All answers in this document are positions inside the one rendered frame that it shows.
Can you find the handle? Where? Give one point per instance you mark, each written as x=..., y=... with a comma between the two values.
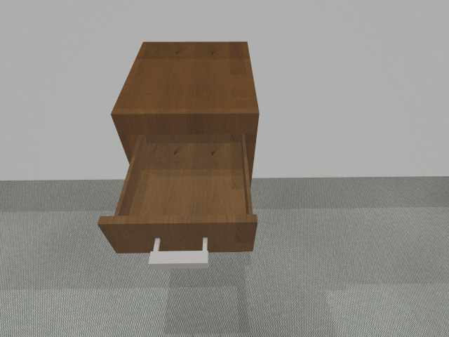
x=178, y=259

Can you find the cabinet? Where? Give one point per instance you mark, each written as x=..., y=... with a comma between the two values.
x=189, y=88

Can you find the drawer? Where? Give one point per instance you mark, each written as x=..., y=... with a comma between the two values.
x=182, y=188

